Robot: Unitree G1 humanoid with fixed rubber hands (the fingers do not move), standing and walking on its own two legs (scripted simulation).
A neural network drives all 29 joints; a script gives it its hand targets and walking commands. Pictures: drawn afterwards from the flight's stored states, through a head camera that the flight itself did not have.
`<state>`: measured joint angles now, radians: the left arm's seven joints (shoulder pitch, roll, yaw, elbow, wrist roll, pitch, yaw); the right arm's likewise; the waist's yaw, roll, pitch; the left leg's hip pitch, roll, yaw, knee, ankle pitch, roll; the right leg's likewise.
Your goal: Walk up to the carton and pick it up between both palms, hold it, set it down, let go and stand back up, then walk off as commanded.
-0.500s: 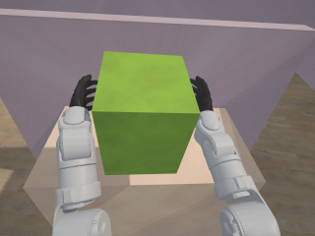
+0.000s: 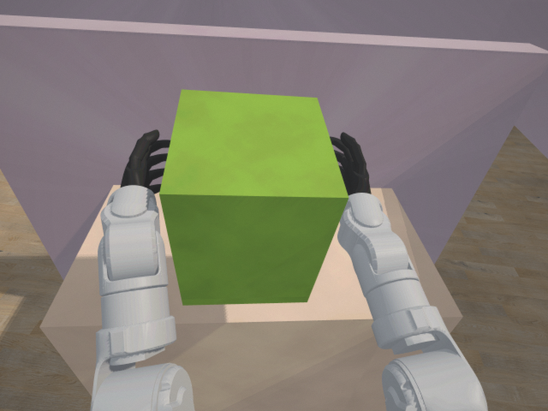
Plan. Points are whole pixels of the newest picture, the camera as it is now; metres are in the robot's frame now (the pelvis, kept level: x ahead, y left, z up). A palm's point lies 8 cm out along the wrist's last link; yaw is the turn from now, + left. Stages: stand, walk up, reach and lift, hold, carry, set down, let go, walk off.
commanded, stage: hold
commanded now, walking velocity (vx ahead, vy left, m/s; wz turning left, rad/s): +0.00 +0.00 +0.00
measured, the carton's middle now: (248, 203) +0.39 +0.00 +0.15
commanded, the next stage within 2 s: set down in 0.42 s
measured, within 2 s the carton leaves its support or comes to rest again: neither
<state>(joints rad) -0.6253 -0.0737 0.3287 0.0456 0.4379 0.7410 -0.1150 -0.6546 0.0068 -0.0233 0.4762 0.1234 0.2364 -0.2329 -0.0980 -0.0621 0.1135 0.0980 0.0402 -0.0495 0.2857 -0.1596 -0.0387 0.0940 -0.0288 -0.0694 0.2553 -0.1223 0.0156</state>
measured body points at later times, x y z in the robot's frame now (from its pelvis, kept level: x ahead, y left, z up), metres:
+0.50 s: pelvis +0.00 +0.00 +0.00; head -0.05 +0.02 +0.45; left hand +0.37 +0.15 +0.21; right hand +0.37 -0.15 +0.20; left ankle +0.02 +0.15 -0.75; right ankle +0.03 -0.13 -0.75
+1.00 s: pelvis +0.03 +0.00 +0.00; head +0.00 +0.03 +0.45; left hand +0.40 +0.16 +0.17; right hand +0.40 -0.14 +0.17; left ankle +0.02 +0.15 -0.75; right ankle +0.03 -0.13 -0.75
